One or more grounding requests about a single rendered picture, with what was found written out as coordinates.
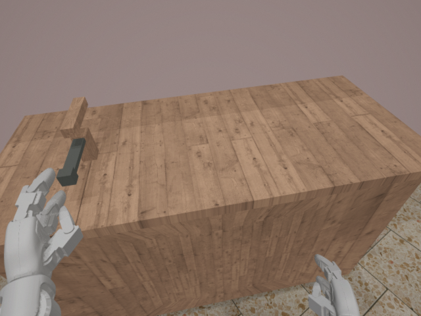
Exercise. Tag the left robot forearm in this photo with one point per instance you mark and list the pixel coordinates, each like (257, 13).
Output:
(31, 295)

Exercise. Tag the left robot hand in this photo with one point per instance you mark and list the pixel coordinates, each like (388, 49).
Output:
(28, 235)

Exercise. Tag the right robot hand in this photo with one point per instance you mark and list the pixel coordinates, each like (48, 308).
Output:
(340, 299)

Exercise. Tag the counter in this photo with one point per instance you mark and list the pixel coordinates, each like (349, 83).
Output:
(197, 199)

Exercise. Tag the tap lever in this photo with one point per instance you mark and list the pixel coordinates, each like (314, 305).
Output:
(68, 176)

